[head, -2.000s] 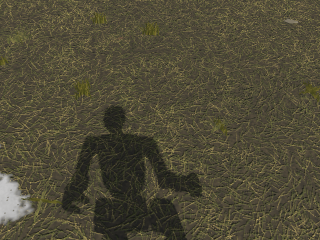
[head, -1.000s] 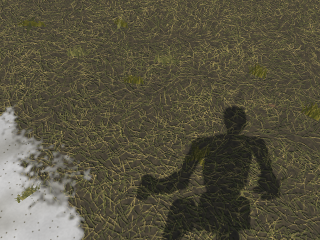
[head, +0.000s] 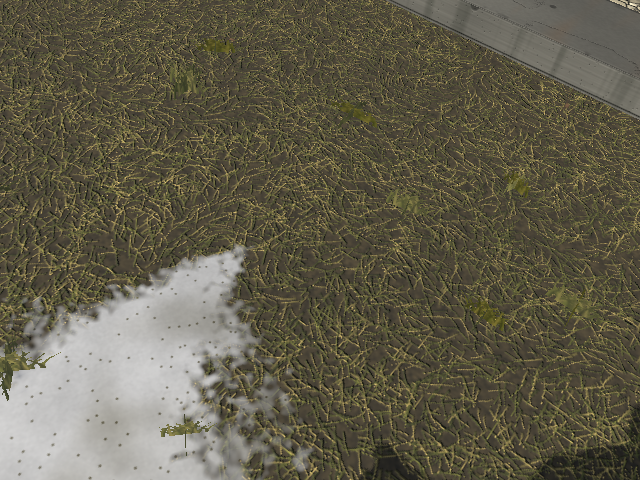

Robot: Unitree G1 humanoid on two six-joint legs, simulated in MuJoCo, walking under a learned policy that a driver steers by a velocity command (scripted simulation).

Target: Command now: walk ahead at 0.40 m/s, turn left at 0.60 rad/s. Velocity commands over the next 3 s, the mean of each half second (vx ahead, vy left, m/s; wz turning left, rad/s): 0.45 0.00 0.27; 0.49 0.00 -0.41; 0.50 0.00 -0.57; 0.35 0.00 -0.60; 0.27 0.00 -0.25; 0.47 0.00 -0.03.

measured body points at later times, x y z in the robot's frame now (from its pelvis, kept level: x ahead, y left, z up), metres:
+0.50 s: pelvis +0.26 -0.03 -0.01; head +0.30 -0.03 +0.44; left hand +0.24 +0.24 -0.14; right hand +0.47 -0.27 -0.10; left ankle +0.36 +0.14 -0.70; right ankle +0.22 -0.15 -0.75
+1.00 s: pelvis +0.54 +0.02 -0.01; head +0.57 +0.01 +0.44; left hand +0.77 +0.26 -0.10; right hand +0.53 -0.27 -0.13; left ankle +0.50 +0.14 -0.75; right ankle +0.66 -0.15 -0.69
